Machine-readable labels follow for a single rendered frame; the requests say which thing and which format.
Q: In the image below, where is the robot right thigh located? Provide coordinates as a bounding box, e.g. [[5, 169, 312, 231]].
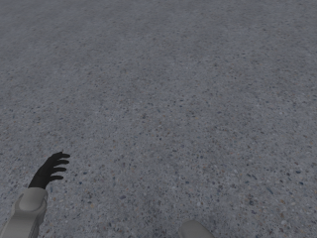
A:
[[177, 220, 216, 238]]

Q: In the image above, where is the robot right shin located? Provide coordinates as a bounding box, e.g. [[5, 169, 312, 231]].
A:
[[181, 218, 190, 224]]

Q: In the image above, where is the robot left hand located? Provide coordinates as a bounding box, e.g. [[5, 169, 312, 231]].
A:
[[28, 152, 70, 189]]

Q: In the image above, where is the robot left forearm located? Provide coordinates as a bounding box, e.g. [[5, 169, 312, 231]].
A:
[[0, 187, 49, 238]]

